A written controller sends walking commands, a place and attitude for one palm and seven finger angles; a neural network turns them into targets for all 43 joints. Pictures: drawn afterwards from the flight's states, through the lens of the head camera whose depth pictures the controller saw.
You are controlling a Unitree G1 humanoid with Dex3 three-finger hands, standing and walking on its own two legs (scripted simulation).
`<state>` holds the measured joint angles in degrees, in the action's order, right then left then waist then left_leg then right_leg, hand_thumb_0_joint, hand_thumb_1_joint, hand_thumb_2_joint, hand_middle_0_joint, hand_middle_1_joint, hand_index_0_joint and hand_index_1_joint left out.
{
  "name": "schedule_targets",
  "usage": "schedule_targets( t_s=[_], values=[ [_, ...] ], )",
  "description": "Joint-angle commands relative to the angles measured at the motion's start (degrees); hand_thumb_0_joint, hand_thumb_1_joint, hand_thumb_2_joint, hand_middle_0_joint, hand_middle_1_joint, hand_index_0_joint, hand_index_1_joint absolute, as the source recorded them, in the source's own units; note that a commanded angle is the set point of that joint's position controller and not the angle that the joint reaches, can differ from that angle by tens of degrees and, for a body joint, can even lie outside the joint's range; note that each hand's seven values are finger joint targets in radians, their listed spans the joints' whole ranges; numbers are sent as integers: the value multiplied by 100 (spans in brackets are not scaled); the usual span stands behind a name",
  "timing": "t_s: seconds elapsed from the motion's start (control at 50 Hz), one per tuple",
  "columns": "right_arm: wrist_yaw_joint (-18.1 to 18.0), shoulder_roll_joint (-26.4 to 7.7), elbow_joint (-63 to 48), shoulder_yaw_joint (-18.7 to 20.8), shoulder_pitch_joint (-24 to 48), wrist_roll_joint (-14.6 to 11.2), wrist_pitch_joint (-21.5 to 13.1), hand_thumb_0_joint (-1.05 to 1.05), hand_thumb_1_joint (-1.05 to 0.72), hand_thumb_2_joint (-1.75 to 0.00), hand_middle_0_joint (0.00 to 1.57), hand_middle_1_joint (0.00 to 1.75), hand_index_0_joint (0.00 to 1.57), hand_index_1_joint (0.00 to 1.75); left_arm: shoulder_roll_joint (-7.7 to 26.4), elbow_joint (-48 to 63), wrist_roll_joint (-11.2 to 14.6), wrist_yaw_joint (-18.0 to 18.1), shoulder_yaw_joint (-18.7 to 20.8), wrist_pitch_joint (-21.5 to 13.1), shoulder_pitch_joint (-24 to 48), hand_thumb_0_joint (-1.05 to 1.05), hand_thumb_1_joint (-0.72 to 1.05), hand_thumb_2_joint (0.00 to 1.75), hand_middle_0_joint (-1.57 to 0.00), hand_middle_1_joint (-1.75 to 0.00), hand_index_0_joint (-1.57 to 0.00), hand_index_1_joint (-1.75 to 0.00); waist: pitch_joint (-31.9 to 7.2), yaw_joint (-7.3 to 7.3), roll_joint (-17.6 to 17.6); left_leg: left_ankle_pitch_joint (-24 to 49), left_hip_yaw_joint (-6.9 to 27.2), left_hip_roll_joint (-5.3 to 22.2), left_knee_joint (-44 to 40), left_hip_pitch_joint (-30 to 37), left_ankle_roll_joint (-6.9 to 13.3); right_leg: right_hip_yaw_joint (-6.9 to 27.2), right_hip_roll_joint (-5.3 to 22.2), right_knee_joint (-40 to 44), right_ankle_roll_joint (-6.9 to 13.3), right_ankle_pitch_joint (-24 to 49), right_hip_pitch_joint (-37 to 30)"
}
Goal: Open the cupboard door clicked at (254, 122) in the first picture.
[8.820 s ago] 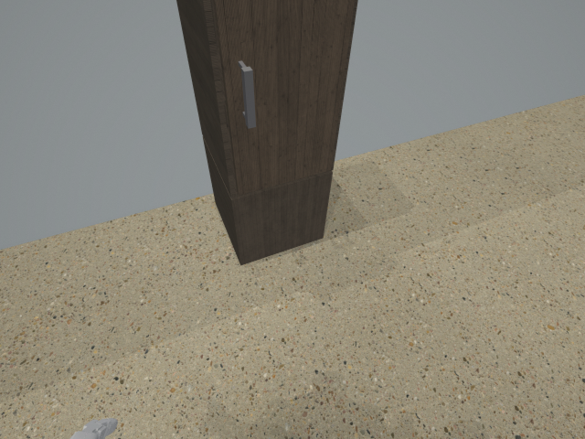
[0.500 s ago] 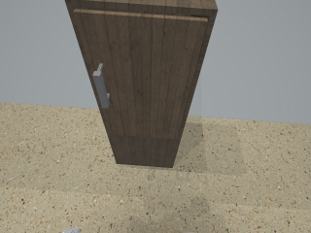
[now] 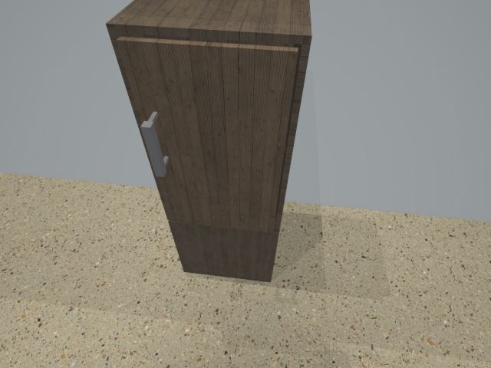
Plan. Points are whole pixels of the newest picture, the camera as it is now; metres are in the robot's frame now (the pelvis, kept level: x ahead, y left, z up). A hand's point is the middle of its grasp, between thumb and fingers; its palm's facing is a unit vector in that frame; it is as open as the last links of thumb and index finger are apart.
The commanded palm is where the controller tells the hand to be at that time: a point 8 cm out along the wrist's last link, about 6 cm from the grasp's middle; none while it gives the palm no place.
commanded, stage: come to a stop and stand still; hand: left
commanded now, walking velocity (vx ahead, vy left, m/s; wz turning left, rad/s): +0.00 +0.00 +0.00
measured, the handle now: (157, 145) +0.58 +0.25 +0.01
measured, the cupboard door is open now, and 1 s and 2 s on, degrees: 0 0 0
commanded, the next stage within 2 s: look again from close up in 0.14 s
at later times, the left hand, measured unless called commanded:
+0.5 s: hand out of the picture -0.03 +0.20 -0.18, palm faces +0.05 -0.99 -0.16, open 7.4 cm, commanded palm none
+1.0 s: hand out of the picture -0.02 +0.22 -0.18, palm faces +0.02 -0.99 -0.16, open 7.4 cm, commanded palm none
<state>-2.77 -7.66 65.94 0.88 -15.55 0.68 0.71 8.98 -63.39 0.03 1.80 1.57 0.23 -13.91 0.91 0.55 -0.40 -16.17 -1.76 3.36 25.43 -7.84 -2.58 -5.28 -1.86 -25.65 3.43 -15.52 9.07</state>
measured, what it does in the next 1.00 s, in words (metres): shifts its weight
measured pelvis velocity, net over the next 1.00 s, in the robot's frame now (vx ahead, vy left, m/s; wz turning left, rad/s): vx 0.00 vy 0.06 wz -0.02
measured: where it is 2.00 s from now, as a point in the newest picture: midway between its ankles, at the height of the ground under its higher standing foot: outside the picture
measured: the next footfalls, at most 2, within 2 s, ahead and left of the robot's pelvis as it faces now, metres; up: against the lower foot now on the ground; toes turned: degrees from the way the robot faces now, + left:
none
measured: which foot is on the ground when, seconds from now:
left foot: down 0.00-1.00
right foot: down 0.00-1.00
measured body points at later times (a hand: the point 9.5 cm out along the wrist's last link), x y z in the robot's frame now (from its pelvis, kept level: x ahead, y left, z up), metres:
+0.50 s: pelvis -0.02 +0.04 +0.00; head -0.02 +0.04 +0.45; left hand -0.04 +0.25 -0.17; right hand -0.03 -0.17 -0.16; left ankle -0.04 +0.14 -0.74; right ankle -0.02 -0.07 -0.74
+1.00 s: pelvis +0.00 +0.06 -0.01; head +0.01 +0.06 +0.44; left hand -0.02 +0.27 -0.17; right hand -0.03 -0.15 -0.17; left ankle -0.04 +0.14 -0.74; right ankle -0.02 -0.07 -0.74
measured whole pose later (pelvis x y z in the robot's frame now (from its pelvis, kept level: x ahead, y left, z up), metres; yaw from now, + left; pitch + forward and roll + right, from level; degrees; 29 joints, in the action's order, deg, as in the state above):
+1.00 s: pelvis +0.00 +0.06 -0.01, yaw -1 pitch +0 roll +0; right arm -1.5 -7.6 63.3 -0.9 -19.9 1.2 -1.0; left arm 7.1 -63.7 -1.7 0.7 0.2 -0.4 -18.8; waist 0.9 0.7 -0.1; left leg -19.0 -4.4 -3.0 27.9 -9.2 4.0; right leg -2.1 3.4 -31.1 -0.4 -18.0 13.2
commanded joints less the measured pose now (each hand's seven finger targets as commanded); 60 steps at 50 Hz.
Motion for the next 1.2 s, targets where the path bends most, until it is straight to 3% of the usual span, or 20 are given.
schedule_targets(
  t_s=[0.0,0.2,0.22,0.24,0.26,0.28,0.32,0.38,0.46,0.58,0.8,0.9,0.94,0.98,1.0,1.02,1.06,1.1,1.14,1.18],
  values=[
    [-2,-386,-99,34,-322,5,-64,0,-90,-90,20,30,20,30,469,65,-9,13,28,-67,-284,0,90,90,-20,-30,-20,-30,339,-44,-178,837,232,323,-502,-108,219,861,842,828,-125,907,125],
    [16,-348,-75,-9,-517,19,-63,0,-90,-90,20,30,20,30,345,-99,-22,12,-15,-88,-587,0,90,90,-20,-30,-20,-30,578,-60,81,498,212,207,-614,-138,263,946,836,1164,-128,-46,391],
    [122,-579,-459,-3,225,-25,-208,0,-90,-90,20,30,20,30,573,-230,-157,253,-28,-343,-1209,0,90,90,-20,-30,-20,-30,790,278,469,46,-138,98,877,-1085,79,1383,1282,821,-655,3728,128],
    [118,-261,-706,5,-219,-42,-109,0,-90,-90,20,30,20,30,786,-10,-143,232,20,-380,-1160,0,90,90,-20,-30,-20,-30,225,-82,545,-615,234,19,1263,-991,237,1563,1663,811,-438,3518,-77],
    [142,-242,-648,13,-255,-24,-53,0,-90,-90,20,30,20,30,781,36,-132,182,3,-385,-938,0,90,90,-20,-30,-20,-30,186,-82,165,-603,203,93,1338,-773,289,1441,1660,889,-116,2632,145],
    [169,-215,-657,5,-365,-34,-70,0,-90,-90,20,30,20,30,708,90,-145,151,-5,-382,-711,0,90,90,-20,-30,-20,-30,-27,-184,292,-578,90,66,1246,-709,283,1254,1492,924,210,1495,290],
    [185,-199,-656,-25,-582,1,-134,0,-90,-90,20,30,20,30,627,239,-133,119,-1,-364,-591,0,90,90,-20,-30,-20,-30,-261,-245,353,-172,9,-92,717,-406,264,1113,1277,765,329,832,323],
    [163,-349,-606,-56,-854,39,-241,0,-90,-90,20,30,20,30,347,255,-73,88,-46,-288,-559,0,90,90,-20,-30,-20,-30,50,-219,5,558,365,167,1,-368,410,761,817,351,62,-56,683],
    [93,-457,-638,-103,-607,35,-297,0,-90,-90,20,30,20,30,278,170,-76,47,-90,-188,-726,0,90,90,-20,-30,-20,-30,445,22,-683,789,684,403,-530,-1106,589,452,630,0,-102,324,119],
    [91,-549,-618,-102,-676,44,-296,0,-90,-90,20,30,20,30,273,166,-97,9,-116,-124,-722,0,90,90,-20,-30,-20,-30,737,37,-123,-189,839,341,-974,-1308,616,453,642,16,-160,228,229],
    [51,-554,-458,-116,-752,29,-352,0,-90,-90,20,30,20,30,291,150,-85,15,-98,-127,-656,0,90,90,-20,-30,-20,-30,289,7,-17,1008,655,315,-775,-630,636,485,733,-8,-218,571,165],
    [105,-666,-447,-43,-731,65,-260,0,-90,-90,20,30,20,30,274,171,-175,-50,-56,-109,-683,0,90,90,-20,-30,-20,-30,658,-10,-240,-1178,812,359,-1033,-973,784,319,597,-330,-97,-572,459],
    [125,-681,-493,-19,-683,69,-260,0,-90,-90,20,30,20,30,262,174,-187,-78,-38,-135,-764,0,90,90,-20,-30,-20,-30,748,21,-235,-1327,832,347,-970,-1050,839,372,587,-379,-50,-647,510],
    [129,-629,-518,-35,-660,57,-287,0,-90,-90,20,30,20,30,271,167,-186,-77,-19,-170,-829,0,90,90,-20,-30,-20,-30,799,47,-127,-790,725,286,-726,-1094,838,499,644,-369,-9,-405,449],
    [179,-857,-816,-84,167,-19,-268,0,-90,-90,20,30,20,30,529,-232,-160,202,-92,-308,-1333,0,90,90,-20,-30,-20,-30,800,362,784,632,286,176,409,-1461,573,689,849,-49,-194,1421,238],
    [200,-488,-1042,-83,-197,20,-276,0,-90,-90,20,30,20,30,661,62,-125,192,-73,-333,-1200,0,90,90,-20,-30,-20,-30,280,79,1031,-168,239,-158,587,-1244,461,1308,1255,81,32,1431,70],
    [183,-412,-829,-127,-660,12,-310,0,-90,-90,20,30,20,30,683,201,-101,125,-59,-372,-698,0,90,90,-20,-30,-20,-30,36,-198,32,666,351,-51,253,-669,461,919,1147,-358,82,1921,203],
    [116,-538,-715,-84,-789,10,-384,0,-90,-90,20,30,20,30,515,236,-56,142,-80,-364,-817,0,90,90,-20,-30,-20,-30,-396,-128,-811,3636,491,248,420,-101,548,616,870,-729,-21,2352,38],
    [36,-729,-778,-8,-804,-41,-354,0,-90,-90,20,30,20,30,554,262,-22,189,-44,-309,-858,0,90,90,-20,-30,-20,-30,-578,-105,-751,5261,472,394,583,382,592,412,774,-875,-88,2196,53],
    [5,-806,-879,62,-720,-56,-295,0,-90,-90,20,30,20,30,602,368,-39,213,2,-250,-787,0,90,90,-20,-30,-20,-30,-371,-85,-320,5299,411,383,668,308,597,391,757,-915,-113,2365,138]
  ],
)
